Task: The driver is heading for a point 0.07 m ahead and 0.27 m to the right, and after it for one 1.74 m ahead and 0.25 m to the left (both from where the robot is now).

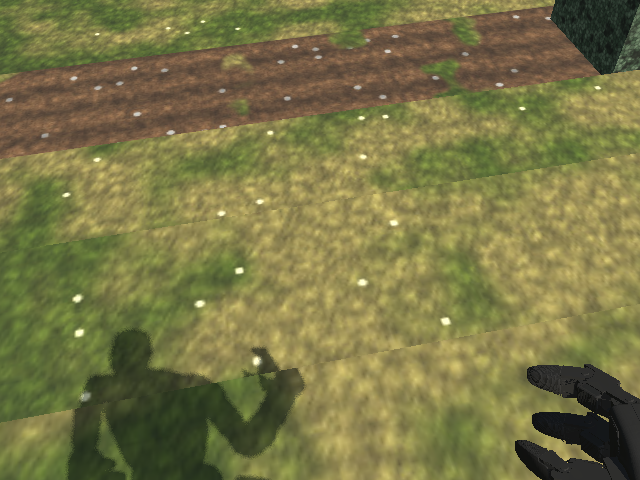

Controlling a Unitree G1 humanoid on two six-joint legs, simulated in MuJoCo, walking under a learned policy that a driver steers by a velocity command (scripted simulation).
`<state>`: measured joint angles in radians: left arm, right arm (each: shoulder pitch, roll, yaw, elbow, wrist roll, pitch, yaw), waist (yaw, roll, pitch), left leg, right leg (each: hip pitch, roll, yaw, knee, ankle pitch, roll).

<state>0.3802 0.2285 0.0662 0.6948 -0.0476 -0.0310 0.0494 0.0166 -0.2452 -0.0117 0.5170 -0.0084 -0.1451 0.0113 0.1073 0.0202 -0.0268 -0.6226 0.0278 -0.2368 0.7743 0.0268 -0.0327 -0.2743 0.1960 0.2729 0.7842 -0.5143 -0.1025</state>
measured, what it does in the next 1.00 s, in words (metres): goes down, turning left: left foot 0.17 m lower, then right foot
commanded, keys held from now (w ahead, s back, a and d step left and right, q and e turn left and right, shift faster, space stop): e+shift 0.14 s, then q+shift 0.78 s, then e+shift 0.08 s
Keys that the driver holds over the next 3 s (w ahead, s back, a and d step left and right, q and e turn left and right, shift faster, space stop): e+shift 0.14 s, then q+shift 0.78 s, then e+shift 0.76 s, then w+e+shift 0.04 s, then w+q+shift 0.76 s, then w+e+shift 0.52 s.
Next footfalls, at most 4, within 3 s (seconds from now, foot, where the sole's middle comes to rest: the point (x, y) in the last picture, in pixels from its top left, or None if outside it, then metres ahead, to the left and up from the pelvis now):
0.16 left None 0.30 0.21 -0.92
0.86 right None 0.42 0.06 -0.92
1.18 left None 0.31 0.29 -0.92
1.54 right None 0.40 0.03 -0.92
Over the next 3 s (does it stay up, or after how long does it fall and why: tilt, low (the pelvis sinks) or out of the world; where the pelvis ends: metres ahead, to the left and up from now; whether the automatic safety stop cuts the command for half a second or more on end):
stays up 1.31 0.29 -0.34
